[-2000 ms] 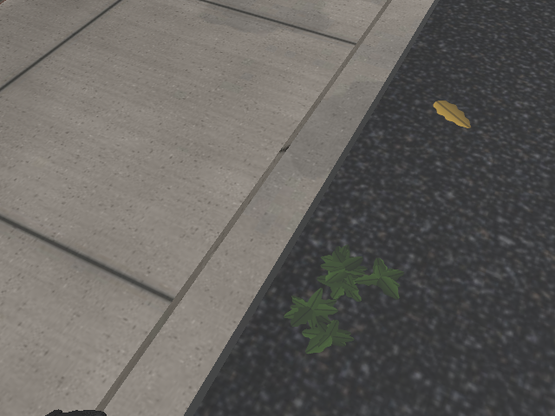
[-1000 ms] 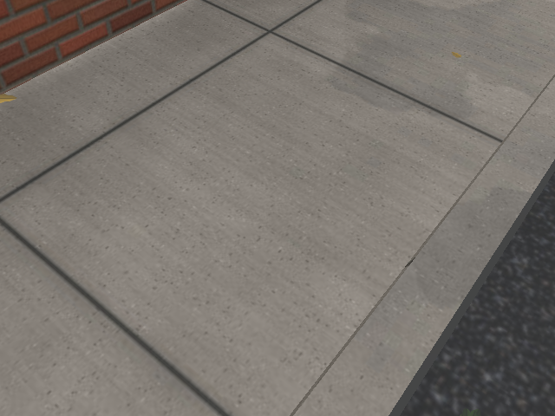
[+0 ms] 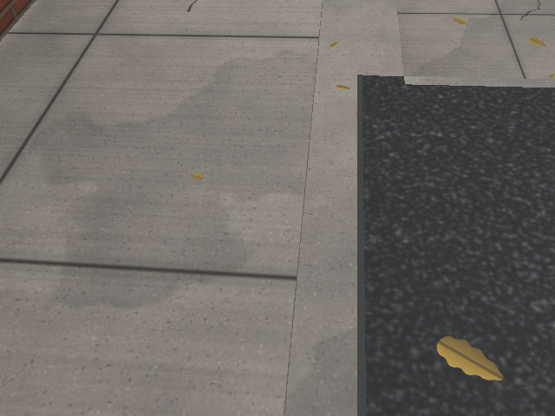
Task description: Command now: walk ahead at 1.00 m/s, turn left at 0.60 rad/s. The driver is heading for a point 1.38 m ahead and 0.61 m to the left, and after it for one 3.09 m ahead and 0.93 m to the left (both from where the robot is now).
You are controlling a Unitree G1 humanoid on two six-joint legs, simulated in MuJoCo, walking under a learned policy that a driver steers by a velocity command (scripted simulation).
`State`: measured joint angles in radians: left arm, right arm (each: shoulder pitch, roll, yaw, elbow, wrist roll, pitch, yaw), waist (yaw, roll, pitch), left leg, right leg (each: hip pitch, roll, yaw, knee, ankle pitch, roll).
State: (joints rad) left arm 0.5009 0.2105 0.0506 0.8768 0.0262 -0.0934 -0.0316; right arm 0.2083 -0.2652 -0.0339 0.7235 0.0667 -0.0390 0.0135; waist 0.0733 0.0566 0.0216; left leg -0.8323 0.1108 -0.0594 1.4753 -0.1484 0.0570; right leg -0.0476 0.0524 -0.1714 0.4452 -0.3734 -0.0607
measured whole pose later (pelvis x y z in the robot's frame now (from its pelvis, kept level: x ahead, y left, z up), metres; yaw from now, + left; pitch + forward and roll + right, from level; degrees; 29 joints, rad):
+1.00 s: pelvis +0.73 +0.23 +0.03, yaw +54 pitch +1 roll +1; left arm 0.16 0.27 0.01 0.66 -0.02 -0.14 -0.01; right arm 0.37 -0.26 -0.03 0.64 0.00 -0.06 0.02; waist 0.01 -0.01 0.00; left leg -0.28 -0.12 0.01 0.63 -0.36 0.12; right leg -0.64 -0.09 0.11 1.34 -0.34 0.00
